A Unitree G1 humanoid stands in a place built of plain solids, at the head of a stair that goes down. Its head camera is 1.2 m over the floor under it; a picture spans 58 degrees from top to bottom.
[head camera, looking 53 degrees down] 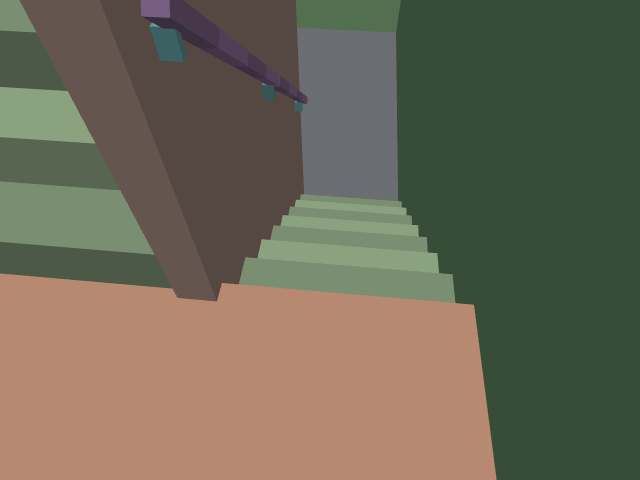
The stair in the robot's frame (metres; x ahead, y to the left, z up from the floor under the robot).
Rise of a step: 0.19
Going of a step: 0.24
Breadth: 0.80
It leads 6 degrees to the right of straight ahead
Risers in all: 8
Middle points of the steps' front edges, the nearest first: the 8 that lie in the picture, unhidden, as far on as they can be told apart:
0.69 -0.08 0.00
0.92 -0.11 -0.19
1.16 -0.13 -0.38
1.39 -0.15 -0.57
1.63 -0.18 -0.76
1.86 -0.20 -0.95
2.09 -0.22 -1.14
2.33 -0.25 -1.33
